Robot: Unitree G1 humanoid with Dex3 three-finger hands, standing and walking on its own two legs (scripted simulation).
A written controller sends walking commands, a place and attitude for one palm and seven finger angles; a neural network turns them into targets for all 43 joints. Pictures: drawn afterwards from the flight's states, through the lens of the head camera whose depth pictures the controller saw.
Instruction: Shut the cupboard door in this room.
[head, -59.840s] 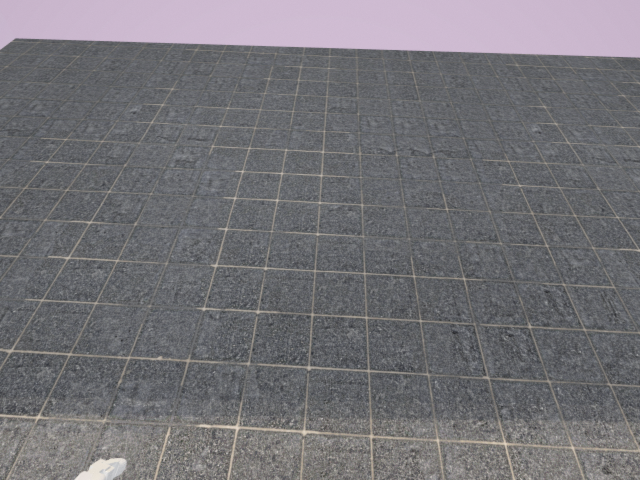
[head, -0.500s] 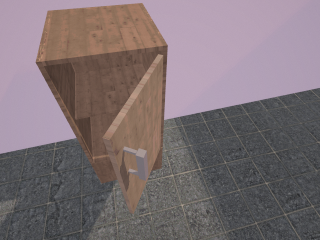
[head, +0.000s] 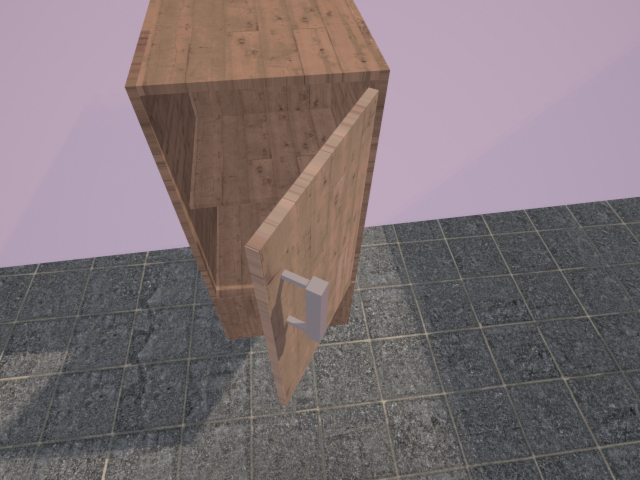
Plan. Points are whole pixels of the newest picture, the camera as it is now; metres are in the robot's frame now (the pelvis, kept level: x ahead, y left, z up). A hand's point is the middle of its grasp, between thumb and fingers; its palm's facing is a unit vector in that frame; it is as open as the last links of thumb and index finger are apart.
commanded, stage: turn or walk to find it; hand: left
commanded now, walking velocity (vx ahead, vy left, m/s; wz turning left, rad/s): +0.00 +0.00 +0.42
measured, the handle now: (303, 306) +0.35 +0.05 -0.04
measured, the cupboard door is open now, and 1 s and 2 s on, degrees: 55 55 55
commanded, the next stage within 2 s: stand and wait in 0.38 s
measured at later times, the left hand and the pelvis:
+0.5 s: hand out of the picture +0.04 +0.16 -0.14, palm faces +0.26 -0.92 -0.29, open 7.4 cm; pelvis +0.00 -0.05 +0.01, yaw +14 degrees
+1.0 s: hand out of the picture -0.09 +0.13 -0.17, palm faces +0.34 -0.93 -0.15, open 7.4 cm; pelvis -0.01 -0.02 +0.01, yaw +15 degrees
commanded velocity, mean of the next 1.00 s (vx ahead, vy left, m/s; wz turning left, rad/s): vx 0.00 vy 0.00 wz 0.15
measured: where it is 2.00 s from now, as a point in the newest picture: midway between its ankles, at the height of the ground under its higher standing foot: outside the picture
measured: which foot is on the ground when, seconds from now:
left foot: down 0.00-0.38, up 0.40-0.76, down 0.78-1.00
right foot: down 0.00-0.08, up 0.10-0.36, down 0.38-1.00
